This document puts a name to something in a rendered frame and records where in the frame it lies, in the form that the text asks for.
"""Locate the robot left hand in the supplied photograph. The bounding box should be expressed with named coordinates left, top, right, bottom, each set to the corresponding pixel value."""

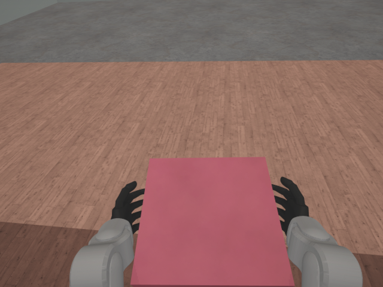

left=111, top=181, right=145, bottom=234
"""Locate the robot right hand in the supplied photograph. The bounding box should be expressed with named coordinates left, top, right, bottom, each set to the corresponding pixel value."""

left=272, top=177, right=309, bottom=236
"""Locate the right robot forearm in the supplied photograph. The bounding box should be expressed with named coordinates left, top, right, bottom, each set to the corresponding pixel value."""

left=286, top=216, right=363, bottom=287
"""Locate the carton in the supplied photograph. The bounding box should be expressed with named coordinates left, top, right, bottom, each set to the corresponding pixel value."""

left=130, top=157, right=295, bottom=287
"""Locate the left robot forearm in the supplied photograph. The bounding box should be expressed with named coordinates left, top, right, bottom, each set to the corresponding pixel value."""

left=69, top=218, right=134, bottom=287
